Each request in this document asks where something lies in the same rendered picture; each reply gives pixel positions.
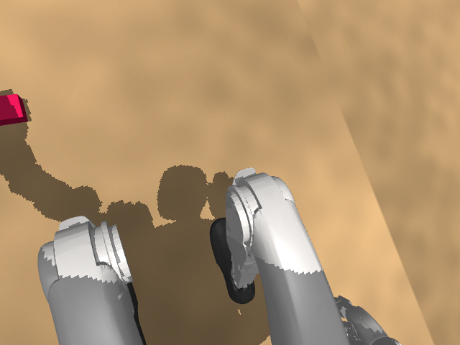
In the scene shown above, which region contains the right robot foot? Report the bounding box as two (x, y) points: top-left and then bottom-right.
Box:
(210, 218), (255, 304)

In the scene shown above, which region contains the small box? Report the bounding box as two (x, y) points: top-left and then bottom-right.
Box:
(0, 94), (28, 126)

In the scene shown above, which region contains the right robot hand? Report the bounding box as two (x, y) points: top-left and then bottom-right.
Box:
(334, 295), (388, 345)

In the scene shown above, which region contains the left robot foot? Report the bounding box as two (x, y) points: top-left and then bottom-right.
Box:
(127, 282), (146, 345)

